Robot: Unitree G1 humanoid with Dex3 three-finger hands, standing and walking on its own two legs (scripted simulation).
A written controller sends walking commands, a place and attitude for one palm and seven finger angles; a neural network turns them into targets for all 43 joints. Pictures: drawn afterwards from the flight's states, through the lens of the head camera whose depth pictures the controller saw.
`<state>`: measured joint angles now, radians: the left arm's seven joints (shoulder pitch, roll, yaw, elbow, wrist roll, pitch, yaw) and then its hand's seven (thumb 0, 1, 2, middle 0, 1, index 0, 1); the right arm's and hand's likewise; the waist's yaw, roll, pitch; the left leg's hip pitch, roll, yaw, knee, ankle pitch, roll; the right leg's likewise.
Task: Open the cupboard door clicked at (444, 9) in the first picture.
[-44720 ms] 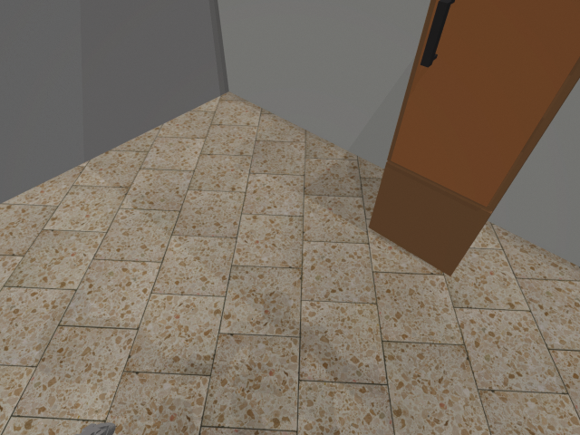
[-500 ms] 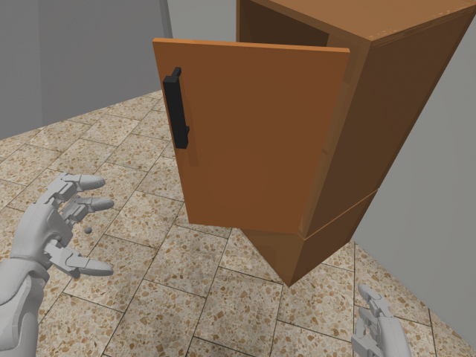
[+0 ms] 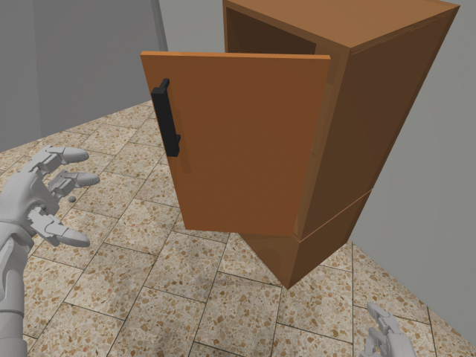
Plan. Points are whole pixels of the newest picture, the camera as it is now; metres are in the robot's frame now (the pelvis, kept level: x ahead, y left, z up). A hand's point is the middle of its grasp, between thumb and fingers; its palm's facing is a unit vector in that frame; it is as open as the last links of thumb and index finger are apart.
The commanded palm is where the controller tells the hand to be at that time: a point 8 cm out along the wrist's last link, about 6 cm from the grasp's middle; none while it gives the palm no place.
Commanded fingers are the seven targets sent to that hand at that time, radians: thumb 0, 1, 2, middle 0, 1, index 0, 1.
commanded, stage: raise the hand with hooked fingers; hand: left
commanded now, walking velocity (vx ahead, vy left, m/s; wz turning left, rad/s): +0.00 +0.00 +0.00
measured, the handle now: (169, 118) +0.54 +0.20 +0.13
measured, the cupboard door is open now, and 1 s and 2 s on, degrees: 49 49 49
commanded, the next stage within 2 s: move the hooked fingers beside the handle in 0.32 s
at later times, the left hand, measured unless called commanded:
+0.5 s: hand (82, 204) +0.29 +0.26 +0.15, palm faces +0.06 -1.00 -0.04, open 14.0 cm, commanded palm +0.27 +0.31 +0.15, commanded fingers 0.00 -0.50 0.30 -0.30 -1.20 -0.30 -1.20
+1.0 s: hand (104, 170) +0.36 +0.26 +0.14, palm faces +0.02 -1.00 -0.03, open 14.0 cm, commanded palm +0.34 +0.31 +0.14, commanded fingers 0.00 -0.50 0.30 -0.30 -1.20 -0.30 -1.20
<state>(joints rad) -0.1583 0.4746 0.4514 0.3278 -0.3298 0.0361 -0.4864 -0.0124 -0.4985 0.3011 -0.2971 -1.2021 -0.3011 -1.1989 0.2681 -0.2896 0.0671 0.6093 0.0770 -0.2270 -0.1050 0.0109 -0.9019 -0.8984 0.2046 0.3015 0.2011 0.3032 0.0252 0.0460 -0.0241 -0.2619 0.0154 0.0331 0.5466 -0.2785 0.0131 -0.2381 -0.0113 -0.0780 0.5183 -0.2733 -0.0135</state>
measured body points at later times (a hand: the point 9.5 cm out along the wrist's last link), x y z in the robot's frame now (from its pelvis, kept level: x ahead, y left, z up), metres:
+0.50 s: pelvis +0.00 -0.01 +0.00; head -0.01 -0.03 +0.45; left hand +0.28 +0.32 +0.15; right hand +0.17 -0.25 -0.07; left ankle +0.01 +0.11 -0.73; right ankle +0.00 -0.11 -0.73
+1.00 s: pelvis +0.00 +0.00 +0.00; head +0.01 -0.01 +0.45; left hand +0.36 +0.31 +0.15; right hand +0.12 -0.26 -0.10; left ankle +0.01 +0.11 -0.73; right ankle +0.00 -0.11 -0.73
